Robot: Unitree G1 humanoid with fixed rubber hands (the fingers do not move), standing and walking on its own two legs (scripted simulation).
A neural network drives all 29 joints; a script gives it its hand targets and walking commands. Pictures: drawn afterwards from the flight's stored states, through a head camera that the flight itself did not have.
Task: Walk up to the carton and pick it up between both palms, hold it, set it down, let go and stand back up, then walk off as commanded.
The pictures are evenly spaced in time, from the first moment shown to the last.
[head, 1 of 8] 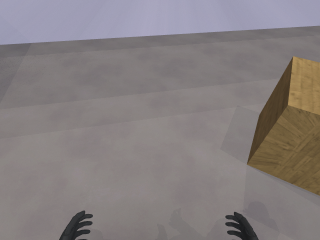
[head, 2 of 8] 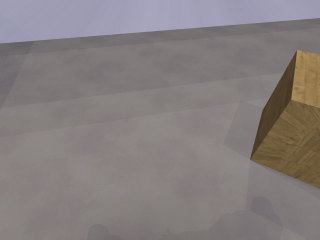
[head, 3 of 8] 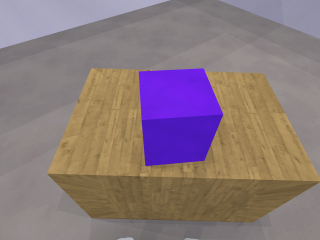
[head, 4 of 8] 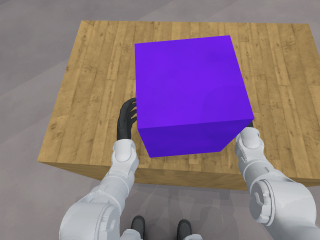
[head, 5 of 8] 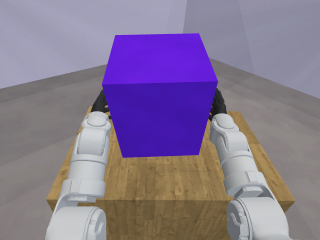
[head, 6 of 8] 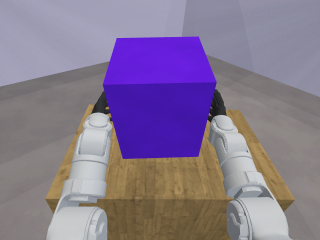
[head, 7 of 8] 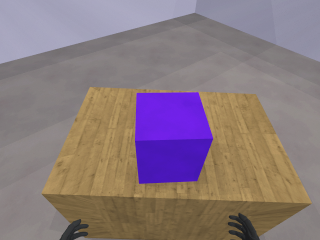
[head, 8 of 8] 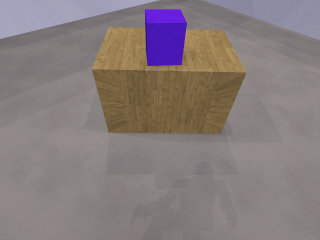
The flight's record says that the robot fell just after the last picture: no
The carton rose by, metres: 0.28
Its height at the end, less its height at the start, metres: +0.00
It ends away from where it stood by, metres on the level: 0.01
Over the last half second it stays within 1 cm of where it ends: yes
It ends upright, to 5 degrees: yes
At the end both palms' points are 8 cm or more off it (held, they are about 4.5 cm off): yes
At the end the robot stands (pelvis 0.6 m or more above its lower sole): yes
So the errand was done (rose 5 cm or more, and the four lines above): yes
